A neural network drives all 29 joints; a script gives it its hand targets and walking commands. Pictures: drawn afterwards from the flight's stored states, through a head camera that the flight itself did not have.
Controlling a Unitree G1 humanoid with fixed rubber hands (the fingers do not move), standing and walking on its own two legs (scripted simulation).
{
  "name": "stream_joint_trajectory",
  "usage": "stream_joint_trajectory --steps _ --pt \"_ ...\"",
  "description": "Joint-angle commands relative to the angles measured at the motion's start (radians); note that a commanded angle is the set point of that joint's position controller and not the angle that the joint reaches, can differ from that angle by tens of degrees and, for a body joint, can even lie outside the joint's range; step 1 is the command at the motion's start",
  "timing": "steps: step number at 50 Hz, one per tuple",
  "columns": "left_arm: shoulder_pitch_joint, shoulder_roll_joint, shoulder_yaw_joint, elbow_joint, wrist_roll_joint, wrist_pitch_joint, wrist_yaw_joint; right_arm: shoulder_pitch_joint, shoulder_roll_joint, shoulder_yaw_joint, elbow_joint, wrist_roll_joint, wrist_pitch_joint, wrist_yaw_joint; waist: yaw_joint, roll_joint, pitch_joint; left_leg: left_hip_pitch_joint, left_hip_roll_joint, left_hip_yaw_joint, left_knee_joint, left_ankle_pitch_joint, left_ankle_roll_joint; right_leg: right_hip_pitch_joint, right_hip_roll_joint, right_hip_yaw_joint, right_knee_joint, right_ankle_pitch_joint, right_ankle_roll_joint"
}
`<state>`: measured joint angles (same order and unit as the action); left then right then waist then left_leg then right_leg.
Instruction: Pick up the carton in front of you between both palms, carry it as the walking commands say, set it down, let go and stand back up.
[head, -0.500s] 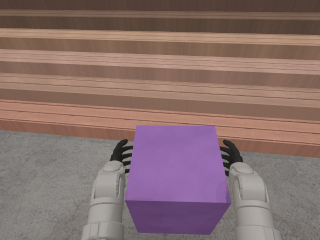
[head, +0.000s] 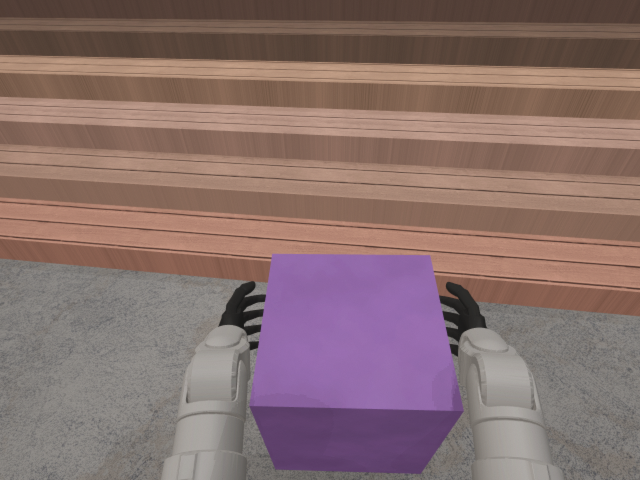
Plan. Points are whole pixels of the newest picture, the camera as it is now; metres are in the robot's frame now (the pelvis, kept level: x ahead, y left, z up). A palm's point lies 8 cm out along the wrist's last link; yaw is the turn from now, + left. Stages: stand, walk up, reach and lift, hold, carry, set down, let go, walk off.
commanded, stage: hold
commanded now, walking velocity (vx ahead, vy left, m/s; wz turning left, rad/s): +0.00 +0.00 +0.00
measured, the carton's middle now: (349, 367) +0.28 +0.00 -0.02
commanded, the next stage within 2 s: carry in 0.06 s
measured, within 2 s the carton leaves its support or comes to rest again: neither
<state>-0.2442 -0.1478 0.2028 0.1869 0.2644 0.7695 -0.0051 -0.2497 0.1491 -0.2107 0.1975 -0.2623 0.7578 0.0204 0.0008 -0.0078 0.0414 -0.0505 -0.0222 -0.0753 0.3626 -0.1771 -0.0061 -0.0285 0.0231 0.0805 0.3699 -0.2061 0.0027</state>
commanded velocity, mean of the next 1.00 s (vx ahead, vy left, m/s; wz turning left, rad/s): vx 0.49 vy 0.00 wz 0.00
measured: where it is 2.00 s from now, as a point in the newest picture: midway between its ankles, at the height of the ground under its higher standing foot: (356, 276)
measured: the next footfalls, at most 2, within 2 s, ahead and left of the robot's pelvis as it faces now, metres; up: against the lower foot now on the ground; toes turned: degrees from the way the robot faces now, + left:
left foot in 0.56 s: +0.25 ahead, +0.10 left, +0.00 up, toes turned +8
right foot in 1.00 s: +0.56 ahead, -0.14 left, +0.00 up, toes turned -15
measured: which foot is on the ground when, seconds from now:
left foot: down 0.00-0.26, up 0.28-0.54, down 0.56-1.00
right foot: down 0.00-0.58, up 0.60-0.98, down 1.00-1.00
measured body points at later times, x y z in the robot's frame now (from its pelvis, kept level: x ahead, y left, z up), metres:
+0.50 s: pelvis +0.11 -0.01 +0.00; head +0.10 -0.01 +0.45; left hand +0.39 +0.14 +0.08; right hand +0.39 -0.17 +0.08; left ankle +0.16 +0.10 -0.72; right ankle +0.01 -0.12 -0.75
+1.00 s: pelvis +0.40 -0.03 -0.02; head +0.40 -0.03 +0.43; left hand +0.69 +0.10 +0.08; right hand +0.68 -0.20 +0.08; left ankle +0.22 +0.09 -0.74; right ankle +0.52 -0.13 -0.75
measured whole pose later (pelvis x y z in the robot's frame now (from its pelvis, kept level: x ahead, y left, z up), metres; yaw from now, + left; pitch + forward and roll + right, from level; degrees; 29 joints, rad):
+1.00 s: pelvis +0.40 -0.03 -0.02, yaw -3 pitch +4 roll +0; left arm -0.21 -0.14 0.13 -0.44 0.09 1.25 0.10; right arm -0.21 0.14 -0.12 -0.43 -0.08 1.24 -0.10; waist -0.02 0.01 -0.08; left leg 0.05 0.08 0.19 0.39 -0.47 -0.04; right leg -0.50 -0.05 -0.22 0.48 -0.08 -0.04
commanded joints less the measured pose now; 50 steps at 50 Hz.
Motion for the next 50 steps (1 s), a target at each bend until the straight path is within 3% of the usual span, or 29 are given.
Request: stream_joint_trajectory --steps 1,2,3,5,6,9,10,12,13,14,15,16,18,21,24,27,28,29,30,31,33,34,36,38,42,46,48,49,50 --pt "-0.477 -0.88 -0.535 -0.052 -0.248 -0.036 -0.216 -0.461 0.888 0.524 -0.037 0.236 -0.03 0.201 0.0 0.003 -0.221 0.081 -0.068 0.005 -0.036 0.131 0.0 -0.023 0.061 -0.004 -0.061 0.136 0.002" --pt "-0.48 -0.881 -0.534 -0.05 -0.248 -0.036 -0.216 -0.464 0.889 0.523 -0.035 0.235 -0.03 0.201 -0.001 0.003 -0.221 0.081 -0.068 0.005 -0.036 0.128 0.0 -0.024 0.061 -0.004 -0.06 0.132 0.002" --pt "-0.524 -0.877 -0.549 -0.037 -0.261 -0.03 -0.219 -0.497 0.88 0.539 -0.042 0.248 -0.022 0.205 0.002 0.027 -0.243 -0.039 0.113 0.018 0.024 -0.042 0.012 -0.146 -0.114 0.02 -0.008 -0.019 -0.017" --pt "-0.535 -0.885 -0.578 -0.068 -0.286 -0.027 -0.22 -0.499 0.891 0.561 -0.06 0.266 -0.015 0.2 0.0 0.027 -0.218 -0.136 0.111 -0.047 -0.041 -0.476 0.028 -0.246 -0.083 0.039 -0.025 -0.424 -0.022" --pt "-0.552 -0.889 -0.6 -0.092 -0.3 -0.023 -0.218 -0.507 0.896 0.587 -0.087 0.28 -0.01 0.197 -0.006 0.039 -0.205 -0.148 0.123 -0.071 -0.055 -0.576 0.041 -0.3 -0.065 0.024 0.002 -0.487 -0.017" --pt "-0.562 -0.892 -0.667 -0.17 -0.348 0.009 -0.208 -0.491 0.893 0.647 -0.158 0.319 0.024 0.178 -0.012 0.149 -0.293 -0.081 0.224 -0.203 -0.127 -0.437 0.103 -0.33 0.004 -0.123 0.226 -0.169 0.006" --pt "-0.557 -0.888 -0.694 -0.192 -0.372 0.029 -0.206 -0.468 0.886 0.668 -0.185 0.329 0.044 0.168 -0.009 0.158 -0.317 -0.097 0.248 -0.212 -0.132 -0.421 0.126 -0.314 -0.009 -0.138 0.203 -0.163 0.002" --pt "-0.553 -0.879 -0.738 -0.236 -0.423 0.081 -0.202 -0.46 0.861 0.701 -0.25 0.355 0.099 0.15 0.0 0.14 -0.334 -0.247 0.22 -0.138 -0.077 -0.475 0.116 -0.135 -0.022 -0.145 0.052 -0.196 -0.018" --pt "-0.542 -0.869 -0.75 -0.256 -0.434 0.109 -0.195 -0.481 0.845 0.728 -0.301 0.376 0.128 0.147 0.006 0.053 -0.322 -0.313 0.149 -0.025 0.026 -0.465 0.071 -0.098 -0.077 -0.043 -0.042 -0.286 -0.036" --pt "-0.52 -0.847 -0.75 -0.272 -0.435 0.138 -0.185 -0.509 0.84 0.755 -0.329 0.4 0.161 0.145 0.017 -0.154 -0.297 -0.46 0.069 0.103 0.27 -0.392 0.014 -0.025 -0.234 0.216 -0.156 -0.447 -0.095" --pt "-0.483 -0.821 -0.749 -0.278 -0.441 0.171 -0.177 -0.512 0.831 0.775 -0.339 0.427 0.194 0.142 0.028 -0.258 -0.236 -0.667 0.029 0.167 0.397 -0.328 -0.005 0.085 -0.353 0.417 -0.234 -0.463 -0.158" --pt "-0.471 -0.805 -0.747 -0.311 -0.444 0.2 -0.168 -0.532 0.834 0.798 -0.365 0.46 0.222 0.144 0.029 -0.217 -0.209 -0.739 0.074 0.14 0.444 -0.323 0.004 0.106 -0.399 0.456 -0.232 -0.298 -0.21" --pt "-0.488 -0.798 -0.768 -0.402 -0.47 0.249 -0.153 -0.527 0.857 0.826 -0.397 0.515 0.266 0.146 0.032 -0.102 -0.275 -0.724 0.089 0.136 0.425 -0.273 0.001 0.154 -0.368 0.321 -0.189 -0.066 -0.2" --pt "-0.442 -0.821 -0.802 -0.501 -0.515 0.309 -0.146 -0.44 0.872 0.844 -0.455 0.544 0.319 0.136 0.029 -0.148 -0.336 -0.619 0.051 0.197 0.329 -0.168 -0.013 0.15 -0.277 0.117 -0.153 0.113 -0.146" --pt "-0.35 -0.833 -0.814 -0.546 -0.533 0.365 -0.152 -0.359 0.855 0.832 -0.523 0.534 0.369 0.124 0.032 -0.165 -0.336 -0.516 0.033 0.247 0.196 -0.1 -0.016 0.095 -0.26 0.042 -0.128 0.166 -0.141" --pt "-0.304 -0.841 -0.817 -0.582 -0.55 0.403 -0.163 -0.291 0.852 0.817 -0.569 0.519 0.408 0.121 0.014 -0.106 -0.364 -0.132 -0.004 0.327 0.01 0.027 -0.001 -0.121 -0.215 -0.071 0.026 0.189 -0.095" --pt "-0.295 -0.836 -0.815 -0.601 -0.561 0.415 -0.166 -0.26 0.864 0.81 -0.573 0.523 0.42 0.122 0.002 -0.06 -0.409 0.084 0.046 0.282 0.017 0.005 0.02 -0.261 -0.193 -0.11 0.147 0.183 -0.065" --pt "-0.345 -0.814 -0.816 -0.634 -0.577 0.429 -0.169 -0.275 0.837 0.797 -0.588 0.517 0.429 0.119 -0.02 0.095 -0.455 0.263 0.249 -0.001 -0.061 -0.208 0.077 -0.453 -0.136 -0.179 0.405 -0.008 -0.016" --pt "-0.405 -0.796 -0.829 -0.666 -0.599 0.447 -0.171 -0.279 0.823 0.782 -0.57 0.503 0.434 0.116 -0.026 0.296 -0.438 0.366 0.474 -0.398 -0.153 -0.267 0.196 -0.721 -0.021 -0.218 0.626 -0.275 0.008" --pt "-0.452 -0.792 -0.835 -0.672 -0.611 0.456 -0.174 -0.316 0.83 0.781 -0.589 0.512 0.439 0.112 -0.024 0.216 -0.416 0.318 0.508 -0.45 -0.148 -0.249 0.253 -0.781 -0.082 -0.114 0.764 -0.289 -0.022" --pt "-0.474 -0.806 -0.825 -0.65 -0.624 0.463 -0.177 -0.385 0.848 0.786 -0.62 0.533 0.451 0.107 -0.021 0.07 -0.375 0.175 0.45 -0.29 -0.166 -0.178 0.215 -0.771 -0.151 -0.093 0.804 -0.201 -0.043" --pt "-0.47 -0.82 -0.821 -0.631 -0.624 0.466 -0.175 -0.41 0.852 0.793 -0.621 0.543 0.456 0.107 -0.018 0.038 -0.362 0.118 0.418 -0.208 -0.197 -0.188 0.183 -0.736 -0.17 -0.094 0.75 -0.146 -0.038" --pt "-0.443 -0.833 -0.809 -0.6 -0.605 0.468 -0.165 -0.412 0.86 0.801 -0.609 0.562 0.465 0.113 -0.017 0.077 -0.343 0.076 0.361 -0.063 -0.232 -0.093 0.153 -0.68 -0.16 -0.134 0.619 -0.075 -0.017" --pt "-0.4 -0.842 -0.798 -0.566 -0.573 0.467 -0.154 -0.39 0.863 0.804 -0.586 0.574 0.472 0.125 -0.017 0.102 -0.334 0.094 0.328 0.016 -0.233 0.002 0.149 -0.67 -0.142 -0.167 0.509 -0.019 0.003" --pt "-0.357 -0.86 -0.787 -0.538 -0.529 0.459 -0.138 -0.38 0.864 0.81 -0.564 0.586 0.473 0.147 -0.019 0.135 -0.289 0.113 0.277 0.135 -0.197 0.214 0.128 -0.618 -0.1 -0.238 0.274 0.085 0.009" --pt "-0.446 -0.849 -0.796 -0.644 -0.552 0.458 -0.132 -0.44 0.848 0.809 -0.644 0.596 0.469 0.145 -0.02 0.175 -0.24 0.106 0.263 0.198 -0.152 0.297 0.103 -0.515 -0.081 -0.285 0.16 0.154 -0.016" --pt "-0.468 -0.819 -0.788 -0.693 -0.567 0.471 -0.129 -0.458 0.815 0.801 -0.694 0.59 0.48 0.134 -0.011 0.169 -0.278 0.097 0.252 0.25 -0.022 0.449 0.083 -0.363 -0.046 -0.33 0.117 0.139 -0.036" --pt "-0.456 -0.8 -0.781 -0.701 -0.568 0.48 -0.127 -0.454 0.793 0.798 -0.712 0.584 0.49 0.128 0.001 0.139 -0.329 0.056 0.214 0.305 0.13 0.514 0.057 -0.198 0.001 -0.376 0.077 0.114 -0.038" --pt "-0.438 -0.778 -0.771 -0.702 -0.567 0.489 -0.127 -0.449 0.76 0.793 -0.726 0.577 0.5 0.122 0.018 0.091 -0.408 -0.063 0.183 0.318 0.33 0.421 0.031 0.024 -0.037 -0.327 0.087 0.056 -0.044"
